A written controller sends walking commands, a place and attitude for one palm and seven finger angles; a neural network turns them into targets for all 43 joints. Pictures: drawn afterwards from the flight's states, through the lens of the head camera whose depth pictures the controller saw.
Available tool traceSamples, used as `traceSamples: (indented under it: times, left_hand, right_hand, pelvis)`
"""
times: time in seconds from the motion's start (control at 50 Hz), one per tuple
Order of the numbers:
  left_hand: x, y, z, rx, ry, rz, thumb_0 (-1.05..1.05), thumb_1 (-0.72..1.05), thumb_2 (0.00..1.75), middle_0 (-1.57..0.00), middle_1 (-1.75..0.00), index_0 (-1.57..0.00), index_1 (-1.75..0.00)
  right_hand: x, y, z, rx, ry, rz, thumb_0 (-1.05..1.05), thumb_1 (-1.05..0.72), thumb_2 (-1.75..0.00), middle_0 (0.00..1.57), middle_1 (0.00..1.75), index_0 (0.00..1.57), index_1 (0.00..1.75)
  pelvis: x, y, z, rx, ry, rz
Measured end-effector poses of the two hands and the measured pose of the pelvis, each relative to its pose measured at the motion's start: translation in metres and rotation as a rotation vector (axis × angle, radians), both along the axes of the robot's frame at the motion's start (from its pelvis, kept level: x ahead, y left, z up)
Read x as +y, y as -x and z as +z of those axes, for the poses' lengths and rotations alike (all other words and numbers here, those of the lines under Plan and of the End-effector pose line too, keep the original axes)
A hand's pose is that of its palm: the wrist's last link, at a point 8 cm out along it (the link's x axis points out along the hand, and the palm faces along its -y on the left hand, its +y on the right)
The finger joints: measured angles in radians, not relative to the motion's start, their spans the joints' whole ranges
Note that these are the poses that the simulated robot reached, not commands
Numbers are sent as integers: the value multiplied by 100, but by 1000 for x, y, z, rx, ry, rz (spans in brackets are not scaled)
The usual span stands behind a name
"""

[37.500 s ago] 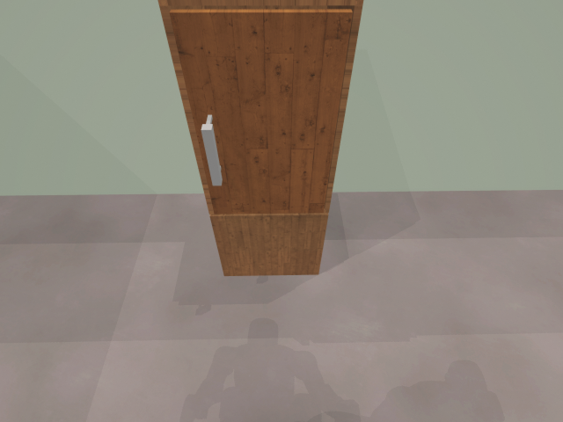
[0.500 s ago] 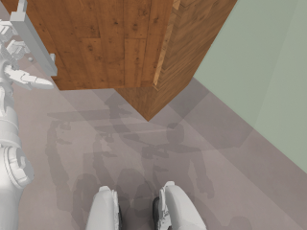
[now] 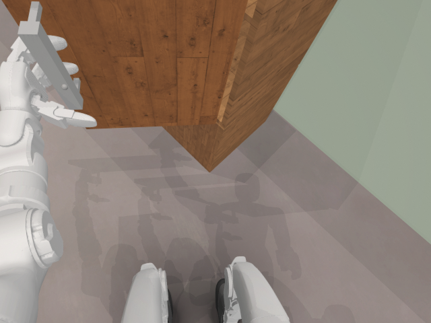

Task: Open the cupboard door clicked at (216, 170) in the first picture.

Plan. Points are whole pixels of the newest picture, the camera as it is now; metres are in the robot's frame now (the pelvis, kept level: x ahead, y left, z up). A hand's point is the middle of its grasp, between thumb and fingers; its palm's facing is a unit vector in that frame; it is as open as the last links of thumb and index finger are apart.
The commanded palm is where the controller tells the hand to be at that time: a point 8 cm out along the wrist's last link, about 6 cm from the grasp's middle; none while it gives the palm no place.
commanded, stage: slide the fingers in behind the handle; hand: left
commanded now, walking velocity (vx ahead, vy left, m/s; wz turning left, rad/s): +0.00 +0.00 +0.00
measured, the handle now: (58, 62) +0.56 +0.24 +0.05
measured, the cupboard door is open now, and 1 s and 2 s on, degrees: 51 51 85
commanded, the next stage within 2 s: close the thumb around the handle in 0.34 s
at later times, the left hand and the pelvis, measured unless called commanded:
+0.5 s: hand (61, 91) +0.50 +0.22 +0.05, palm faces +0.05 -1.00 -0.03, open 14.0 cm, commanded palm +0.48 +0.25 +0.05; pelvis +0.00 -0.01 +0.00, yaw +0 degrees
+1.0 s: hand (63, 88) +0.50 +0.22 +0.05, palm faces +0.03 -1.00 -0.03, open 6.5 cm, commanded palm +0.49 +0.25 +0.05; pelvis +0.00 +0.00 +0.00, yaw +0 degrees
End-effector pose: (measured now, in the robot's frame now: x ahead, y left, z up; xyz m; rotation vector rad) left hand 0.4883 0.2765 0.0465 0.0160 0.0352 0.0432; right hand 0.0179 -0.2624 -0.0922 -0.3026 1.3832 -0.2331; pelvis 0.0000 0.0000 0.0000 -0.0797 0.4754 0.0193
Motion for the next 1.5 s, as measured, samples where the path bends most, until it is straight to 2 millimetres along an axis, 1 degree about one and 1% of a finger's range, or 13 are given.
traceSamples:
  times: [0.18, 0.3, 0.48, 0.54, 0.62, 0.7, 0.96, 1.02, 1.1, 1.32, 1.42, 1.5]
  left_hand:
    - [-5, 0, 4, -1, -8, 0, -1, -50, 30, -30, -120, -30, -120]
    - [-7, 4, 8, -11, -9, 1, -1, -50, 30, -30, -120, -30, -120]
    - [-1, 15, 8, -13, -11, 9, -1, -50, 30, -30, -120, -30, -120]
    - [-1, 16, 9, -18, -11, 5, -1, -47, 31, -30, -120, -30, -120]
    - [-2, 16, 8, -15, -6, 0, -1, -37, 35, -31, -121, -31, -121]
    - [-5, 13, 7, -12, -5, -3, -1, -20, 42, -32, -123, -32, -123]
    - [2, 7, 5, -14, -10, 3, 0, 48, 72, -37, -131, -37, -130]
    - [-3, 7, 5, -13, -14, -21, 0, 61, 77, -38, -132, -38, -132]
    - [-7, 5, 5, -6, 6, -15, 0, 67, 81, -35, -132, -38, -133]
    - [-8, -2, 5, -7, -2, 2, 0, 69, 83, -35, -133, -34, -135]
    - [-9, 5, 4, -11, -2, 4, 0, 70, 81, -34, -133, -33, -135]
    - [-12, 19, 4, -14, 3, 5, 0, 70, 77, -33, -133, -33, -135]
  right_hand:
    - [2, 0, -1, 8, -16, -7, 0, -91, -90, 20, 30, 21, 30]
    - [1, -1, 0, -1, -24, -13, 0, -91, -90, 20, 30, 21, 30]
    - [-4, -5, 1, -22, -16, 0, 0, -91, -90, 20, 30, 21, 30]
    - [-6, -6, 0, -23, -10, 7, 0, -91, -90, 20, 30, 21, 30]
    - [-8, -6, -1, -25, 0, 16, 0, -91, -90, 20, 30, 21, 30]
    - [-9, -6, -1, -31, 6, 17, 0, -91, -90, 20, 30, 20, 30]
    - [-3, 7, -4, -5, -3, -2, 0, -91, -90, 20, 30, 20, 30]
    - [-1, 9, -4, 8, -10, -5, 0, -91, -90, 20, 30, 21, 30]
    - [1, 9, -3, 8, -11, -8, 0, -91, -90, 20, 30, 21, 30]
    - [0, 6, -2, -9, -7, -12, 0, -91, -90, 20, 30, 21, 30]
    - [2, 4, -2, -2, -24, -19, 0, -91, -90, 20, 30, 20, 30]
    - [4, -4, 2, -17, -43, -27, 0, -91, -90, 20, 30, 20, 30]
  pelvis:
    - [-1, -2, 2, -4, -5, -1]
    - [-2, -4, 5, -14, -9, -4]
    - [-5, -1, 4, -25, -11, -2]
    - [-6, 1, 3, -26, -10, 2]
    - [-6, 3, 2, -24, -8, 6]
    - [-6, 5, 0, -21, -7, 6]
    - [-3, 5, -2, -8, -4, -2]
    - [-2, 4, -1, -8, -3, -1]
    - [-1, 3, 0, -9, -4, -1]
    - [-1, 3, -1, -5, -4, -5]
    - [0, 0, 2, -9, -10, -11]
    - [0, -5, 8, -21, -17, -16]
